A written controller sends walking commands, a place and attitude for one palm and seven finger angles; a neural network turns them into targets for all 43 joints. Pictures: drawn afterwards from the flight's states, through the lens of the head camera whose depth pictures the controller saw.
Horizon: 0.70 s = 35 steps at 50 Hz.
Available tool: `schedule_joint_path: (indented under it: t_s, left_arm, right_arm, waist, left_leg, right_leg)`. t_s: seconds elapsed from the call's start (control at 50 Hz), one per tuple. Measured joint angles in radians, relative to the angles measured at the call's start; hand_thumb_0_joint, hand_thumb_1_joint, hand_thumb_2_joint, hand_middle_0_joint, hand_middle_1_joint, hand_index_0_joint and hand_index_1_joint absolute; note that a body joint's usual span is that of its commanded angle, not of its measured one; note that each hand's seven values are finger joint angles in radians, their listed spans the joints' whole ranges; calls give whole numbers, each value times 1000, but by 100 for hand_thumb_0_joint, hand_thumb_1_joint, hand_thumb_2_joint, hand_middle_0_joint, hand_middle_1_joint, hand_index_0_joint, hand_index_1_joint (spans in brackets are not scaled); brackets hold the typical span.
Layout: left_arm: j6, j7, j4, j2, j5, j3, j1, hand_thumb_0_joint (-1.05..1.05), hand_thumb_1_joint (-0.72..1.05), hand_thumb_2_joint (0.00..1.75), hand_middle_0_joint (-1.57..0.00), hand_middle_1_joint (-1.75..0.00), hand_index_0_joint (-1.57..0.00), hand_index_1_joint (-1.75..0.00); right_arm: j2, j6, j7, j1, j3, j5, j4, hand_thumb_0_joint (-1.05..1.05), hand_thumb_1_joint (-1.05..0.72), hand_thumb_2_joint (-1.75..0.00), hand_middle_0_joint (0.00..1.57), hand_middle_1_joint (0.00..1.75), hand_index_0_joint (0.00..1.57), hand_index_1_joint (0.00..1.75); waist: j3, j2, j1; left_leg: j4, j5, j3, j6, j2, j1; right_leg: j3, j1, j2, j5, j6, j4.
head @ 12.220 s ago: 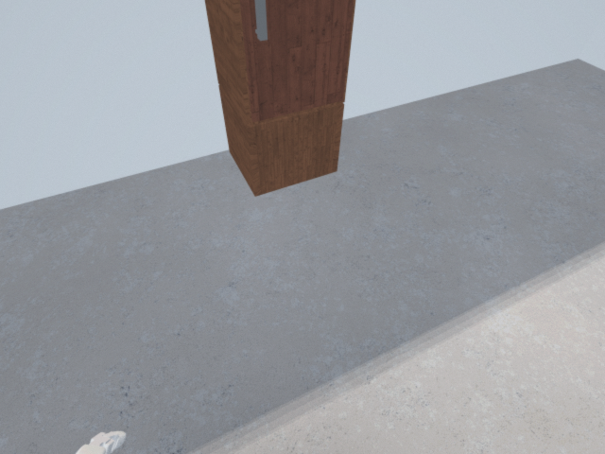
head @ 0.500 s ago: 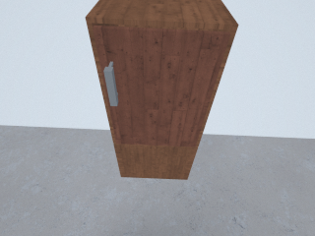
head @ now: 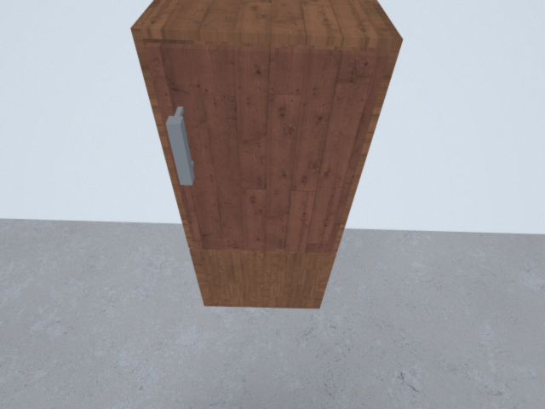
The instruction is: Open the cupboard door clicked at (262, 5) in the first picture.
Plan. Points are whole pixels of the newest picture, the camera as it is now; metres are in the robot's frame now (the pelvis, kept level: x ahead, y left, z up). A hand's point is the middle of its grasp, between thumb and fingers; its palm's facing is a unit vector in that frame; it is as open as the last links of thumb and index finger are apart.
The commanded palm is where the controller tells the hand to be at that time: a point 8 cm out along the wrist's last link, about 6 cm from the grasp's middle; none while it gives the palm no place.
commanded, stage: shuffle to correct the standing spot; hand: left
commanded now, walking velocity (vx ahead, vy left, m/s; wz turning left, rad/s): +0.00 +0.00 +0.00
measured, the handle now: (183, 146) +0.58 +0.21 +0.06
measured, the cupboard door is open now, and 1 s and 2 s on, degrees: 0 0 0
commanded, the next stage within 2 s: come to a stop and stand still in 0.12 s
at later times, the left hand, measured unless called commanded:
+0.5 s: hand out of the picture +0.01 +0.15 -0.18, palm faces +0.04 -0.99 -0.12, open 7.4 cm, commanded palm none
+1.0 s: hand out of the picture +0.05 +0.18 -0.18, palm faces +0.00 -0.98 -0.18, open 7.4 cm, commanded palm none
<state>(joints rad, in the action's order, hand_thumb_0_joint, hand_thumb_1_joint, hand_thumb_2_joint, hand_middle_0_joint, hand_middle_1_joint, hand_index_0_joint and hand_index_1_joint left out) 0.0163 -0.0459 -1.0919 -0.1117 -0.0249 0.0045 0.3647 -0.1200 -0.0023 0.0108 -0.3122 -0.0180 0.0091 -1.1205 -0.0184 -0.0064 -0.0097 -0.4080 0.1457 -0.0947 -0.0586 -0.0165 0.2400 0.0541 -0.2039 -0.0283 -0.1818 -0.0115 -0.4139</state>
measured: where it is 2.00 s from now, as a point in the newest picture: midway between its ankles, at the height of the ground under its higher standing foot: outside the picture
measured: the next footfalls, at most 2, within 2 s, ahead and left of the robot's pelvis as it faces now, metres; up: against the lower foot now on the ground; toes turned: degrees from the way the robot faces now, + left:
none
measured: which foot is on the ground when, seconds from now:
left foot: down 0.00-1.00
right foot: down 0.00-1.00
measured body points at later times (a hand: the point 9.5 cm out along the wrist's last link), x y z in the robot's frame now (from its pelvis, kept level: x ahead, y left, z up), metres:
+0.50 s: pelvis +0.05 +0.01 +0.00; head +0.07 +0.03 +0.45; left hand +0.01 +0.21 -0.17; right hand +0.03 -0.19 -0.16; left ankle +0.05 +0.08 -0.74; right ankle +0.03 -0.13 -0.74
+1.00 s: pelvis +0.05 +0.01 +0.00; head +0.07 +0.02 +0.45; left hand +0.05 +0.23 -0.17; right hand +0.05 -0.21 -0.16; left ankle +0.05 +0.08 -0.74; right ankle +0.03 -0.13 -0.74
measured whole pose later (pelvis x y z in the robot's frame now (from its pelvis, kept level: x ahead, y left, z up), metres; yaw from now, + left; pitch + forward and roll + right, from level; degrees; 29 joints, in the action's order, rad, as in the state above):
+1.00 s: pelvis +0.05 +0.01 +0.00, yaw +0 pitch -1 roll -1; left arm 0.02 -0.06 -1.09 -0.14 -0.02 0.02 0.29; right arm -0.15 0.02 0.02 -0.29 0.01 0.01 -1.09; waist -0.05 0.00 -0.01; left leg -0.47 0.26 -0.10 -0.08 -0.04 0.20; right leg 0.04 -0.15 -0.04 -0.27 -0.03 -0.44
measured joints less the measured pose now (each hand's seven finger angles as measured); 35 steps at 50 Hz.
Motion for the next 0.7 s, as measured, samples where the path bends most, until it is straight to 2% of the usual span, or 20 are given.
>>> schedule_joint_path:
  t_s: [0.12, 0.24, 0.32, 0.5, 0.7]
  left_arm:
    - [-2, 3, -1, 3, -3, -3, -2, 0, 91, 90, -20, -30, -20, -30]
    - [-4, 13, 5, 3, -4, -19, 31, 0, 91, 90, -20, -30, -20, -30]
    - [-5, 11, -3, 4, 4, -23, 47, 0, 91, 90, -20, -30, -20, -30]
    - [-4, 0, -21, 14, 5, -3, 14, 0, 91, 90, -20, -30, -19, -30]
    - [-7, -12, -20, 6, 6, -1, -44, 0, 92, 90, -20, -30, -20, -30]
  right_arm:
    - [3, 0, 1, -8, 1, 4, -3, 0, -91, -89, 20, 30, 20, 30]
    - [5, -6, 0, -37, -3, 10, 0, 0, -91, -89, 20, 30, 20, 30]
    - [6, 2, 5, -44, 1, 8, 2, 0, -91, -89, 20, 30, 20, 30]
    - [27, 25, 21, -19, 18, -3, -5, 0, -91, -89, 20, 30, 20, 30]
    - [10, 27, 32, 15, 17, -1, -23, 2, -92, -89, 20, 30, 20, 30]
  waist:
    - [5, -2, 1]
    - [25, -3, 10]
    - [11, -5, 12]
    - [-11, -18, 13]
    - [-26, -16, 4]
  left_leg:
    - [-10, 18, 2, 5, 1, -1]
    - [-79, 118, 7, 8, 4, 13]
    - [-120, 95, 7, 3, 12, 10]
    - [-46, 108, -8, -14, -15, -42]
    - [-12, 111, -15, -20, -28, -90]
  right_leg:
    - [1, 2, 1, -17, 5, -9]
    - [-4, 1, 7, -75, 15, -44]
    - [-3, 11, 11, -85, 4, -76]
    - [-19, 49, -11, -92, -19, -24]
    - [-27, 90, -22, -99, -29, -1]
